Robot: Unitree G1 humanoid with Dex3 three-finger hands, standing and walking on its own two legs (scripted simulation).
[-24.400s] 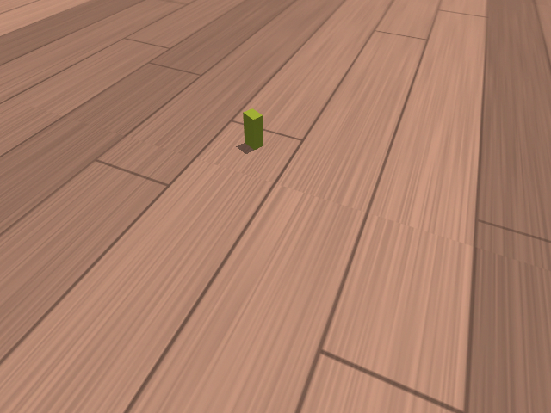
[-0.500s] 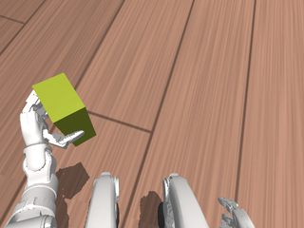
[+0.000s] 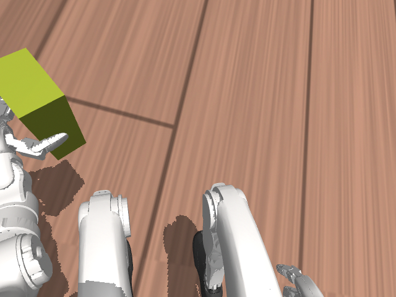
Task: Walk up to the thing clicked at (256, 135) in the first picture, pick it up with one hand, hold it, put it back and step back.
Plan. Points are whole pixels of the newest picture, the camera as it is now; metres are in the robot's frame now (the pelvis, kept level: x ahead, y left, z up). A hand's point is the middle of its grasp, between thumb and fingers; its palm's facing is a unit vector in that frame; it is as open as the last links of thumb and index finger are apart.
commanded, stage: crouch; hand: left
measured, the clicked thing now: (44, 114) +0.47 +0.25 -0.06
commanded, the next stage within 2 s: lower in 0.62 s
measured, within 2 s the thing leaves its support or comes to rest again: neither
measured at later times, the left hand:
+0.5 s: hand (44, 128) +0.47 +0.28 -0.14, palm faces +0.32 -0.94 -0.06, open 12.4 cm
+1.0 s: hand (56, 135) +0.48 +0.28 -0.20, palm faces +0.33 -0.94 -0.05, open 12.4 cm
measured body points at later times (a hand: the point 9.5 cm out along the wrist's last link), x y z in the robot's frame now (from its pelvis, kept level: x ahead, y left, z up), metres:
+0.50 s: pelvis +0.00 +0.00 -0.06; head +0.24 +0.08 +0.32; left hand +0.45 +0.33 -0.14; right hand +0.09 -0.27 -0.16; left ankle +0.10 +0.13 -0.36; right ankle +0.10 -0.12 -0.36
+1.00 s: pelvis +0.00 +0.01 -0.09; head +0.25 +0.10 +0.28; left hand +0.46 +0.33 -0.20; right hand +0.08 -0.27 -0.17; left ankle +0.10 +0.13 -0.36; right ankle +0.10 -0.12 -0.36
